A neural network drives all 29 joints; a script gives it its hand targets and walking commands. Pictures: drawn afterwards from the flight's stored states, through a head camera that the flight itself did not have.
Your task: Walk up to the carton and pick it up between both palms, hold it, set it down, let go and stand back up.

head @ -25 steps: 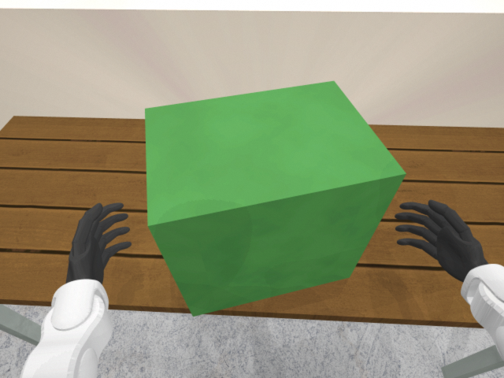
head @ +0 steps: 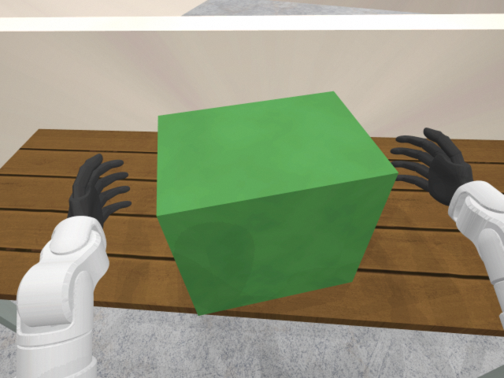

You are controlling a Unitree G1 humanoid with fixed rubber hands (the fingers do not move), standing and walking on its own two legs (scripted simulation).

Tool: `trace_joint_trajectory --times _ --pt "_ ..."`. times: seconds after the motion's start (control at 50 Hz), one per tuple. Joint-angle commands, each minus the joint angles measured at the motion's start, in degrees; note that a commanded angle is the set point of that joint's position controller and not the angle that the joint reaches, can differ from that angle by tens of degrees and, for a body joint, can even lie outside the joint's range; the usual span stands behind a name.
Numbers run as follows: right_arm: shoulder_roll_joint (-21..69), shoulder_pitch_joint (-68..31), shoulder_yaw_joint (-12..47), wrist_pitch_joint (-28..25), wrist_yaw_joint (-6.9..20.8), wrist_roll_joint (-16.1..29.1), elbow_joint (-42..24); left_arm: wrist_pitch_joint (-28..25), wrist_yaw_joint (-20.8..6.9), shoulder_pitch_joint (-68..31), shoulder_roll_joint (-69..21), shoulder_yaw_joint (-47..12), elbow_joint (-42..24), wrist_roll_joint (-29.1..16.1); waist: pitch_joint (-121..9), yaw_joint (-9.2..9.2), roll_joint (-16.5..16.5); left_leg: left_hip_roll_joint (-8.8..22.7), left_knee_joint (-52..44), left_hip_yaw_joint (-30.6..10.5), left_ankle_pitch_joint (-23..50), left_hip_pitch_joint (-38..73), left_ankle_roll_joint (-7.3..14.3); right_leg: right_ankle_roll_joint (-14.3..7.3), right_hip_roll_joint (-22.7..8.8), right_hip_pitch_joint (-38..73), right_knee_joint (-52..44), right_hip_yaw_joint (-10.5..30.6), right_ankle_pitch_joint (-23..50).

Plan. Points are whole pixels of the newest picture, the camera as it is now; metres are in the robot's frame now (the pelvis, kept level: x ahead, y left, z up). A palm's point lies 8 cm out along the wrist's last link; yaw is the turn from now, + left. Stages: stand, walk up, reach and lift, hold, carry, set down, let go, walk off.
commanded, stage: reach and lift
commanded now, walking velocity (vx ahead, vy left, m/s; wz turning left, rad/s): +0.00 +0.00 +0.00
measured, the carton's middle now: (264, 206) +0.38 +0.01 +0.07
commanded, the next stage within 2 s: none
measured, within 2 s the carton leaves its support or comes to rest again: neither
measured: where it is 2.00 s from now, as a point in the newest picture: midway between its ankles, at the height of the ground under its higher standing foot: outside the picture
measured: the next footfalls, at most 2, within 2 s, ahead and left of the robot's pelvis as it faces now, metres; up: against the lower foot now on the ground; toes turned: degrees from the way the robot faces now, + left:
none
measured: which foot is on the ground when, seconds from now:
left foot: down 0.00-1.00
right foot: down 0.00-1.00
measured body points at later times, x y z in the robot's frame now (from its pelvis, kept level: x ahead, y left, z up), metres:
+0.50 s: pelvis +0.02 +0.00 +0.00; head +0.01 -0.02 +0.45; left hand +0.35 +0.26 +0.21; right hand +0.43 -0.25 +0.22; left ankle -0.02 +0.15 -0.75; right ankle +0.06 -0.10 -0.75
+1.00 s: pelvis +0.02 +0.00 +0.00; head +0.01 -0.02 +0.45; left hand +0.37 +0.26 +0.20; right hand +0.46 -0.23 +0.22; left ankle -0.02 +0.15 -0.75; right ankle +0.06 -0.10 -0.75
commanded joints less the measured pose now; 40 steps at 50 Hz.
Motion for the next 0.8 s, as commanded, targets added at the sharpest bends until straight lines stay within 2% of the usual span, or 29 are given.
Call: trace_joint_trajectory --times 0.0,0.04,0.06,0.1,0.14,0.16,0.2,0.22,0.24,0.3,0.32,0.34,0.36,0.4,0.42,0.44,0.46,0.48,0.5,0.54,0.56,0.58,0.62,0.64,0.66,0.7,0.72,0.74,0.78 --pt "-14.50 -23.88 -5.62 -2.07 -0.27 0.03 -6.34 -1.81 -0.55 -22.62 9.52 3.64 -6.03 0.41 -17.64 -0.62 -4.63 -3.44 -4.50 2.23 4.47 -9.47 -0.79 -0.45 -0.35 22.69 -0.97 4.19 -1.91" --pt "-13.53 -26.74 -4.63 -1.36 -0.21 0.29 -5.13 -1.39 -0.38 -25.59 9.65 3.53 -3.08 0.92 -18.20 0.73 -5.06 -3.08 -5.25 1.70 4.10 -10.26 -0.80 -0.28 -0.51 23.11 -0.63 4.40 -2.19" --pt "-14.06 -27.55 -5.35 -1.13 -0.29 0.45 -4.35 -1.09 -0.32 -25.48 9.23 3.24 -4.95 0.62 -17.64 0.02 -3.31 -3.38 -4.65 1.85 4.27 -9.70 -1.28 -0.46 0.18 22.40 -0.30 4.12 -1.78" --pt "-14.63 -27.88 -3.92 -1.74 -0.44 0.94 -6.63 -1.28 -0.04 -25.17 9.82 4.55 -8.11 1.36 -20.55 0.82 -4.94 -3.20 -3.78 1.78 10.73 -8.95 -1.24 -0.67 0.11 24.88 0.65 3.63 3.90" --pt "-15.79 -30.33 -3.87 -1.14 -0.91 1.14 -4.41 -0.43 -0.46 -27.94 10.91 4.11 -6.42 0.99 -21.79 -0.71 -3.86 -3.48 -3.19 1.48 12.95 -7.64 -1.65 -0.89 0.99 25.89 1.33 3.29 7.80" --pt "-15.65 -31.50 -3.30 -0.74 -0.49 1.87 -1.80 -0.45 -0.83 -27.58 10.22 3.96 -3.79 1.33 -20.87 -0.37 -3.94 -3.02 -3.32 1.46 11.95 -7.11 -1.76 -0.91 0.89 25.38 0.56 3.11 5.81" --pt "-14.70 -36.95 -2.65 -0.78 -0.50 1.78 -2.41 -0.53 -1.14 -33.75 10.22 3.22 -1.64 -0.39 -20.83 -0.48 -4.74 -3.21 -3.71 1.66 9.21 -8.28 -1.28 -0.69 0.33 24.63 0.09 3.58 3.80" --pt "-13.81 -34.95 -1.91 -0.99 -0.36 2.47 -3.94 -0.64 -1.03 -29.99 9.56 3.32 -4.14 0.42 -22.67 -0.04 -3.21 -3.15 -3.44 1.42 11.21 -6.78 -1.64 -0.76 0.59 25.28 0.31 3.62 4.76" --pt "-14.78 -36.09 -2.35 -0.95 -0.32 2.23 -3.29 -0.77 -0.70 -32.59 11.48 5.05 -2.08 1.17 -21.72 0.96 -3.49 -3.33 -3.71 1.48 10.25 -8.39 -1.68 -0.51 0.04 25.32 0.08 3.91 3.73" --pt "-16.90 -38.65 -3.28 -0.47 -0.51 1.54 0.09 0.03 -0.68 -33.94 11.74 4.52 0.62 1.12 -22.96 0.37 -3.09 -2.86 -4.12 1.06 10.24 -8.37 -2.12 -0.66 0.42 25.46 0.40 3.40 3.62" --pt "-16.91 -38.64 -3.48 -0.25 -0.88 1.10 0.57 0.19 -0.97 -34.87 11.90 4.48 1.61 0.57 -22.69 -0.56 -4.54 -2.81 -4.04 1.38 11.04 -7.57 -2.18 -0.49 0.50 26.14 0.17 3.24 5.16" --pt "-17.76 -38.04 -2.31 0.25 -0.81 0.73 1.47 0.64 -1.17 -32.78 11.64 5.46 1.33 1.12 -22.60 0.29 -5.34 -2.74 -3.74 1.66 12.53 -6.97 -1.90 -0.39 0.89 26.99 0.21 3.26 6.37" --pt "-17.64 -39.66 -2.49 0.09 -0.76 1.00 2.33 0.43 -1.15 -35.63 11.94 4.65 0.66 0.63 -22.60 -0.03 -3.80 -2.85 -4.04 1.55 11.78 -6.84 -2.15 -0.39 0.67 26.23 -0.30 3.43 5.35" --pt "-17.21 -43.16 -0.41 0.66 -0.87 1.28 4.61 0.50 -1.53 -38.55 12.15 5.14 3.91 1.48 -21.99 -0.37 -4.60 -3.03 -3.92 1.47 11.79 -8.17 -1.92 0.08 0.04 27.39 0.04 3.70 6.65" --pt "-17.08 -44.84 -0.98 0.70 -0.72 1.52 3.35 0.24 -1.46 -41.06 13.81 5.42 3.85 0.53 -23.08 0.35 -4.01 -3.32 -4.12 1.90 11.65 -8.28 -1.85 -0.27 0.62 26.76 0.50 2.78 6.85" --pt "-16.81 -46.04 -1.18 0.41 -0.67 1.40 4.48 -0.23 -1.20 -42.14 13.45 4.32 2.52 0.28 -22.93 -0.75 -3.85 -3.00 -3.92 1.28 11.08 -10.04 -1.97 -0.23 0.25 27.40 0.98 3.24 7.34" --pt "-15.88 -47.46 -0.29 0.21 -0.56 2.35 3.86 -0.21 -1.20 -42.99 14.07 4.56 3.87 0.32 -23.89 0.43 -4.62 -3.18 -3.61 1.42 13.02 -8.69 -1.89 -0.15 0.73 27.04 1.00 2.84 9.09" --pt "-15.99 -45.45 0.21 0.20 -0.85 3.05 2.93 -0.32 -1.44 -40.14 13.25 3.88 1.63 0.50 -26.44 0.28 -3.24 -3.13 -3.40 1.57 16.51 -6.45 -2.41 -0.34 1.15 28.42 1.47 2.48 12.35" --pt "-16.42 -46.55 -0.04 0.00 -0.99 2.85 3.85 -0.44 -1.49 -41.74 13.37 3.54 1.92 -0.07 -26.68 -0.20 -4.21 -3.00 -2.55 1.27 17.99 -6.88 -2.46 -0.05 0.88 28.55 1.64 2.55 14.27" --pt "-17.67 -50.13 0.73 0.44 -0.61 3.41 6.72 -0.05 -1.51 -44.20 14.06 4.49 6.66 0.66 -25.48 0.81 -3.33 -2.97 -3.25 1.38 16.66 -7.67 -2.38 -0.34 1.25 28.13 1.64 2.09 13.52" --pt "-16.72 -48.43 2.14 0.36 -0.68 3.79 7.15 0.09 -1.82 -42.43 13.57 4.45 6.24 1.00 -25.99 1.05 -4.18 -3.07 -2.16 1.45 20.29 -7.26 -2.29 -0.30 1.34 30.16 2.34 1.95 18.11" --pt "-17.55 -49.74 1.08 0.50 -0.98 3.56 9.30 -0.12 -2.06 -44.09 14.17 4.46 8.05 1.03 -25.98 -0.06 -4.13 -3.14 -2.55 1.52 19.72 -6.99 -2.53 -0.16 1.32 29.77 2.30 1.86 18.69" --pt "-17.54 -53.92 1.97 0.43 -1.23 3.69 8.46 -0.74 -2.18 -49.19 16.08 5.56 7.21 1.25 -28.21 0.84 -4.88 -3.55 -2.73 1.77 17.76 -7.66 -2.43 0.77 0.07 30.92 1.72 2.85 17.54" --pt "-17.18 -54.35 3.09 0.50 -1.08 4.41 8.12 -0.68 -2.36 -48.60 17.03 5.44 10.20 0.90 -27.84 1.61 -5.86 -3.51 -2.78 1.85 17.92 -8.81 -1.92 0.67 0.25 30.98 2.13 2.45 17.92" --pt "-16.23 -54.32 2.72 0.82 -1.32 4.05 11.41 -0.62 -2.09 -50.15 15.87 4.89 10.80 1.73 -26.84 0.86 -3.42 -3.53 -3.40 1.69 16.83 -8.43 -2.60 0.53 0.04 30.26 1.48 2.88 16.37" --pt "-16.98 -55.03 1.65 0.84 -1.12 4.06 13.21 -0.61 -1.64 -50.44 14.97 4.30 10.65 1.75 -27.89 0.49 -2.08 -3.30 -3.04 1.50 17.79 -7.08 -2.87 0.04 1.02 28.65 2.28 1.69 16.93" --pt "-15.97 -54.93 3.16 0.95 -0.85 3.97 15.05 -0.68 -1.86 -49.53 14.76 4.07 12.75 1.78 -26.99 1.44 -3.08 -3.39 -2.85 1.74 18.69 -7.62 -2.39 -0.07 0.91 29.35 1.90 2.09 17.46" --pt "-16.15 -55.29 2.36 0.46 -1.32 3.65 13.68 -0.47 -2.24 -49.87 14.16 3.60 13.81 2.06 -28.23 0.76 -3.12 -3.39 -2.76 2.13 18.60 -7.38 -2.57 0.61 0.81 30.39 1.68 1.93 17.76" --pt "-17.81 -53.51 1.50 0.07 -1.69 3.38 14.71 -0.65 -2.52 -46.91 13.80 3.08 12.77 1.63 -28.45 -0.43 -2.68 -3.23 -2.04 1.43 22.56 -6.31 -2.82 0.05 1.94 31.57 2.66 1.33 22.29"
